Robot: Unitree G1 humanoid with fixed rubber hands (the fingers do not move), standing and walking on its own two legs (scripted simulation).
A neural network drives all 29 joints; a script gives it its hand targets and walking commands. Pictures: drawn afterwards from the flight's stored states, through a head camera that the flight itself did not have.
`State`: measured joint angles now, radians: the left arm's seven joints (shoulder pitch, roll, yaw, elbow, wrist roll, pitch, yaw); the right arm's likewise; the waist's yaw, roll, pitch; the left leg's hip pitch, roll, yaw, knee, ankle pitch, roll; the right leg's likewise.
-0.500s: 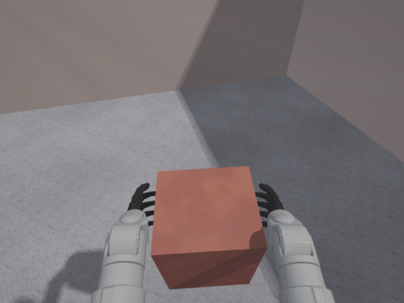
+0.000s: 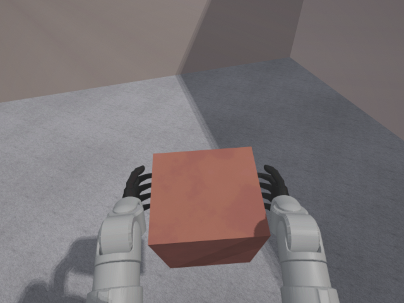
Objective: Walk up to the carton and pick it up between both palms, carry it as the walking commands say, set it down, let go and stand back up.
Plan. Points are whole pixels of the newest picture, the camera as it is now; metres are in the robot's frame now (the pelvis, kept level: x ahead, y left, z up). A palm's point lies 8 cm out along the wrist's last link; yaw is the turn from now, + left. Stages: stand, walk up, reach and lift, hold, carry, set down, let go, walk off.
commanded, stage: carry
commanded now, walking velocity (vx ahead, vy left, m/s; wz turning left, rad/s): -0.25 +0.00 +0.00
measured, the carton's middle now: (206, 213) +0.32 +0.00 +0.00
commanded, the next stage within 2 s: none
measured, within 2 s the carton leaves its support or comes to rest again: neither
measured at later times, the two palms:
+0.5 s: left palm out of the picture +0.12 +0.16 +0.09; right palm (295, 278) +0.15 -0.12 +0.09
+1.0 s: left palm out of the picture -0.09 +0.15 +0.08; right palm out of the picture -0.06 -0.14 +0.09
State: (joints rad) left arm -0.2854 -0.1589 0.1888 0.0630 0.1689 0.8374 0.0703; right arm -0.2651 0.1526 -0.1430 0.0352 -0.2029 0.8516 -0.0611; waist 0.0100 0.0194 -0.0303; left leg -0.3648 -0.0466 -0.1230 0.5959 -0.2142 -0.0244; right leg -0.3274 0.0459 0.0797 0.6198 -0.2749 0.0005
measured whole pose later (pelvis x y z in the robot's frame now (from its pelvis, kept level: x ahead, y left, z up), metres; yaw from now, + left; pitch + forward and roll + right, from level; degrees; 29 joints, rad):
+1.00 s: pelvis -0.30 -0.03 +0.01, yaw +6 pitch +1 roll -3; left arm -0.01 -0.13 0.07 -0.38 0.03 1.21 0.16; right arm -0.01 0.13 0.02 -0.37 -0.06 1.21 -0.17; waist 0.02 0.02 -0.12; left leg -0.37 0.09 0.06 0.60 -0.25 0.01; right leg -0.60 -0.02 -0.08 1.04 -0.40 0.00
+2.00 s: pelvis -0.72 -0.11 +0.01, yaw +2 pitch +1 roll +1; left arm -0.02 -0.13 0.02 -0.36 0.01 1.18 0.16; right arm 0.04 0.13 -0.02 -0.48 -0.07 1.22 -0.17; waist -0.02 0.03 -0.05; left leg -0.65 0.04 0.04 1.05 -0.39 -0.03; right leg -0.32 -0.03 -0.07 0.59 -0.29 -0.04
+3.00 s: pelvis -1.04 -0.15 +0.00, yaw +5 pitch +1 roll +0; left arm 0.00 -0.13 0.04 -0.45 0.04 1.18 0.15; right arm -0.02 0.13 0.00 -0.45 -0.05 1.20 -0.17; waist 0.00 -0.04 -0.10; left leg -0.41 0.07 0.09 0.56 -0.17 -0.01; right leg -0.40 -0.06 -0.09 0.55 -0.18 0.00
